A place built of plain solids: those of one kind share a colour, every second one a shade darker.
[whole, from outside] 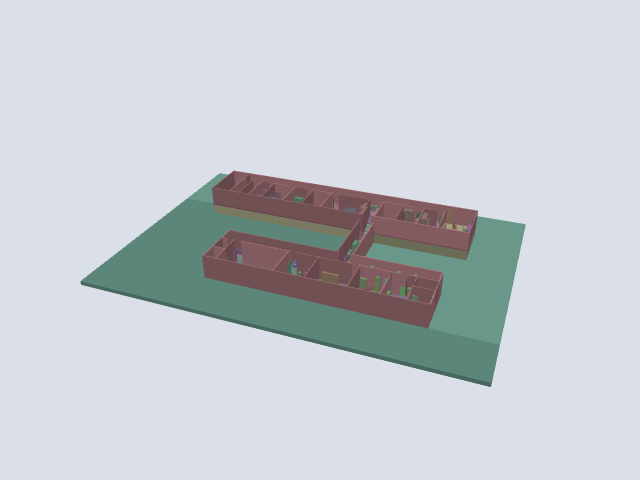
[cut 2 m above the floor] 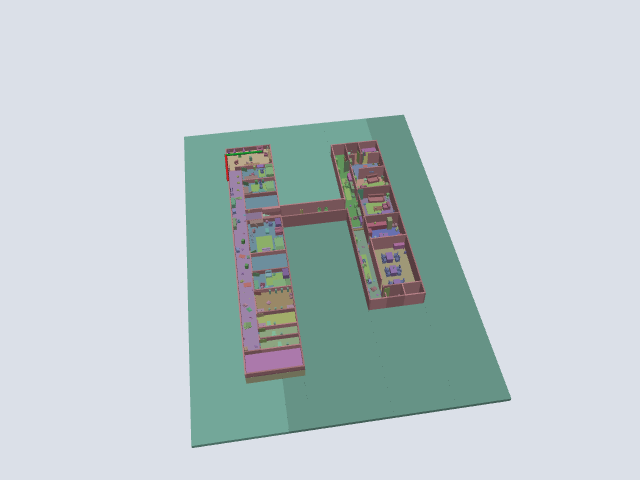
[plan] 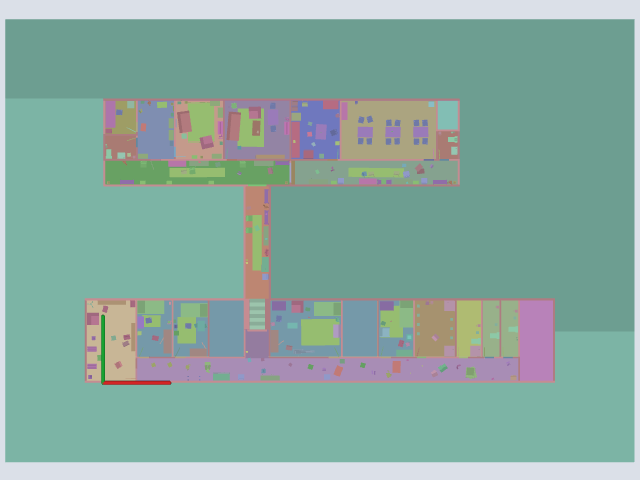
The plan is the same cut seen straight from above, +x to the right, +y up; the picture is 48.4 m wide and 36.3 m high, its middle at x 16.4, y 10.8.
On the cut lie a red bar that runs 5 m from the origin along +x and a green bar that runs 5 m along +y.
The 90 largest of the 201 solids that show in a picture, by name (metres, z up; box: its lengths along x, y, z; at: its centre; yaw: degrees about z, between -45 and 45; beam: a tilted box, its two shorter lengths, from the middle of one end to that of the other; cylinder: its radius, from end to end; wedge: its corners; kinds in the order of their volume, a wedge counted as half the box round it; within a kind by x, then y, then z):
{
 "under_1": {"box": [7.4, 6.66, 0.5], "at": [-3.7, 18.17, -0.33]},
 "under_2": {"box": [18.01, 8.64, 0.5], "at": [1.6, 10.52, -0.33]},
 "under_3": {"box": [18.3, 2.32, 0.5], "at": [1.75, 5.04, -0.33]},
 "under_4": {"box": [47.58, 9.88, 0.5], "at": [16.39, -1.06, -0.33]},
 "under_5": {"box": [47.58, 6.0, 0.5], "at": [16.39, 24.5, -0.33]},
 "under_6": {"box": [27.78, 2.32, 0.5], "at": [26.29, 5.04, -0.33]},
 "under_7": {"box": [27.49, 8.64, 0.5], "at": [26.43, 10.52, -0.33]},
 "under_8": {"box": [13.21, 6.66, 0.5], "at": [33.58, 18.17, -0.33]},
 "floor_base_1": {"box": [12.01, 0.19, 1.3], "at": [4.61, 6.29, 0.57]},
 "floor_base_2": {"box": [35.58, 3.88, 1.3], "at": [16.39, 1.94, 0.57]},
 "floor_base_3": {"box": [21.78, 2.32, 1.3], "at": [23.29, 5.04, 0.57]},
 "floor_base_4": {"box": [21.49, 0.19, 1.3], "at": [23.43, 6.29, 0.57]},
 "wall_1": {"box": [0.16, 6.07, 2.45], "at": [-1.32, 3.19, 2.57]},
 "wall_2": {"box": [0.16, 1.8, 3.27], "at": [0.08, 15.9, 1.32]},
 "wall_3": {"box": [0.16, 1.75, 3.27], "at": [0.08, 17.8, 1.32]},
 "wall_4": {"box": [0.16, 2.53, 3.27], "at": [0.08, 20.07, 1.32]},
 "wall_5": {"box": [2.61, 0.13, 3.27], "at": [1.3, 18.75, 1.32]},
 "wall_6": {"box": [3.6, 0.13, 3.27], "at": [1.8, 16.86, 1.32]},
 "wall_7": {"box": [0.13, 4.25, 2.45], "at": [2.52, 4.11, 2.57]},
 "wall_8": {"box": [12.17, 0.031, 2.45], "at": [4.68, 6.38, 2.57]},
 "wall_9": {"box": [12.46, 0.13, 2.45], "at": [4.83, 6.29, 2.57]},
 "wall_10": {"box": [0.13, 4.25, 2.45], "at": [5.25, 4.11, 2.57]},
 "wall_11": {"box": [10.77, 0.031, 3.27], "at": [5.38, 14.86, 1.32]},
 "wall_12": {"box": [0.13, 3.49, 3.27], "at": [5.42, 19.59, 1.32]},
 "wall_13": {"box": [10.95, 0.13, 3.27], "at": [5.47, 14.94, 1.32]},
 "wall_14": {"box": [4.99, 0.13, 3.27], "at": [6.86, 16.86, 1.32]},
 "wall_15": {"box": [0.13, 4.25, 2.45], "at": [7.97, 4.11, 2.57]},
 "wall_16": {"box": [4.54, 0.13, 2.45], "at": [8.5, 1.92, 2.57]},
 "wall_17": {"box": [0.13, 4.41, 3.27], "at": [9.13, 19.14, 1.32]},
 "wall_18": {"box": [0.16, 8.32, 3.27], "at": [10.69, 10.68, 1.32]},
 "wall_19": {"box": [0.42, 2.19, 2.45], "at": [10.85, 5.13, 2.57]},
 "wall_20": {"box": [0.42, 2.19, 2.45], "at": [12.45, 5.13, 2.57]},
 "wall_21": {"box": [0.16, 8.32, 3.27], "at": [12.61, 10.68, 1.32]},
 "wall_22": {"box": [26.97, 0.16, 3.27], "at": [13.48, 21.42, 1.32]},
 "wall_23": {"box": [6.86, 0.13, 3.27], "at": [13.54, 16.86, 1.32]},
 "wall_24": {"box": [0.13, 4.41, 3.27], "at": [14.16, 19.14, 1.32]},
 "wall_25": {"box": [4.54, 0.13, 2.45], "at": [14.8, 1.92, 2.57]},
 "wall_26": {"box": [35.58, 0.16, 2.45], "at": [16.39, 0.08, 2.57]},
 "wall_27": {"box": [0.13, 4.41, 3.27], "at": [17.95, 19.14, 1.32]},
 "wall_28": {"box": [0.13, 4.25, 2.45], "at": [18.05, 4.11, 2.57]},
 "wall_29": {"box": [3.17, 0.13, 2.45], "at": [19.42, 1.92, 2.57]},
 "wall_30": {"box": [14.62, 0.13, 3.27], "at": [19.66, 14.94, 1.32]},
 "wall_31": {"box": [14.44, 0.031, 3.27], "at": [19.75, 14.86, 1.32]},
 "wall_32": {"box": [0.13, 4.25, 2.45], "at": [20.79, 4.11, 2.57]},
 "wall_33": {"box": [6.51, 0.13, 3.27], "at": [20.99, 16.86, 1.32]},
 "wall_34": {"box": [21.94, 0.13, 2.45], "at": [23.21, 6.29, 2.57]},
 "wall_35": {"box": [21.65, 0.031, 2.45], "at": [23.36, 6.38, 2.57]},
 "wall_36": {"box": [0.13, 4.25, 2.45], "at": [23.52, 4.11, 2.57]},
 "wall_37": {"box": [0.13, 2.19, 3.27], "at": [25.23, 20.25, 1.32]},
 "wall_38": {"box": [0.13, 4.25, 2.45], "at": [26.68, 4.11, 2.57]},
 "wall_39": {"box": [0.16, 1.8, 3.27], "at": [26.89, 15.9, 1.32]},
 "wall_40": {"box": [0.16, 2.09, 3.27], "at": [26.89, 17.98, 1.32]},
 "wall_41": {"box": [0.16, 2.19, 3.27], "at": [26.89, 20.25, 1.32]},
 "wall_42": {"box": [0.13, 4.25, 2.45], "at": [28.64, 4.11, 2.57]},
 "wall_43": {"box": [0.13, 4.25, 2.45], "at": [30.05, 4.11, 2.57]},
 "wall_44": {"box": [0.13, 4.25, 2.45], "at": [31.45, 4.11, 2.57]},
 "wall_45": {"box": [0.16, 6.07, 2.45], "at": [34.1, 3.19, 2.57]},
 "floor_walk_1": {"box": [13.94, 1.8, 0.76], "at": [7.13, 15.9, -0.38]},
 "floor_chapter_1": {"box": [4.9, 4.41, 0.76], "at": [11.65, 19.14, -0.38]},
 "floor_refectory_1": {"box": [7.15, 4.41, 0.5], "at": [21.59, 19.14, -0.51]},
 "floor_parlour_1": {"box": [3.58, 4.41, 0.76], "at": [7.28, 19.14, -0.38]},
 "floor_conduit_1": {"box": [1.76, 8.51, 0.76], "at": [11.65, 10.62, -0.38]},
 "floor_walk_low_1": {"box": [12.58, 1.8, 0.5], "at": [20.52, 15.9, -0.51]},
 "upper_floor_1": {"box": [2.6, 4.25, 0.12], "at": [3.88, 4.11, 1.28]},
 "upper_floor_2": {"box": [2.6, 4.25, 0.12], "at": [6.61, 4.11, 1.28]},
 "upper_floor_3": {"box": [2.6, 4.25, 0.12], "at": [9.34, 4.11, 1.28]},
 "upper_floor_4": {"box": [5.33, 4.25, 0.12], "at": [15.32, 4.11, 1.28]},
 "upper_floor_5": {"box": [2.6, 4.25, 0.12], "at": [19.42, 4.11, 1.28]},
 "upper_floor_6": {"box": [2.6, 4.25, 0.12], "at": [22.15, 4.11, 1.28]},
 "floor_vestibule_1": {"box": [2.75, 4.41, 0.76], "at": [3.98, 19.14, -0.38]},
 "stair_1": {"box": [1.18, 0.87, 1.19], "at": [11.65, 4.47, 0.3]},
 "stair_2": {"box": [1.18, 1.16, 1.04], "at": [11.65, 4.62, 0.22]},
 "stair_3": {"box": [1.18, 1.45, 0.9], "at": [11.65, 4.76, 0.15]},
 "stair_4": {"box": [1.18, 1.74, 0.75], "at": [11.65, 4.91, 0.07]},
 "stair_5": {"box": [1.18, 2.03, 0.6], "at": [11.65, 5.05, 0.0]},
 "stair_6": {"box": [1.18, 2.32, 0.45], "at": [11.65, 5.2, -0.08]},
 "floor_kitchen_1": {"box": [3.66, 4.41, 0.5], "at": [16.06, 19.14, -0.51]},
 "upper_floor_corridor_1": {"box": [28.81, 1.69, 0.12], "at": [16.98, 1.0, 1.28]},
 "wardrobe_1": {"box": [0.6, 1.82, 2.0], "at": [4.87, 3.13, 2.34]},
 "wardrobe_2": {"box": [1.28, 0.6, 2.0], "at": [7.19, 2.29, 2.34]},
 "wardrobe_3": {"box": [0.6, 1.69, 2.0], "at": [12.97, 3.15, 2.34]},
 "floor_wc_1": {"box": [2.32, 1.75, 0.76], "at": [1.32, 17.8, -0.38]},
 "floor_wc_2": {"box": [1.51, 2.09, 0.5], "at": [26.05, 17.98, -0.51]},
 "floor_porter_1": {"box": [2.32, 2.53, 0.76], "at": [1.32, 20.07, -0.38]},
 "upper_floor_library_1": {"box": [3.69, 6.07, 0.12], "at": [0.6, 3.19, 1.28]},
 "upper_floor_onward_1": {"box": [2.5, 6.07, 0.12], "at": [32.77, 3.19, 1.28]},
 "floor_larder_1": {"box": [1.51, 2.19, 0.5], "at": [26.05, 20.25, -0.51]},
 "upper_floor_washroom_1": {"box": [3.03, 4.25, 0.12], "at": [25.09, 4.11, 1.28]},
 "counter_run_1": {"box": [0.61, 2.73, 0.78], "at": [14.54, 18.39, 0.23]},
 "upper_floor_shower_1": {"box": [1.83, 4.25, 0.12], "at": [27.66, 4.11, 1.28]}
}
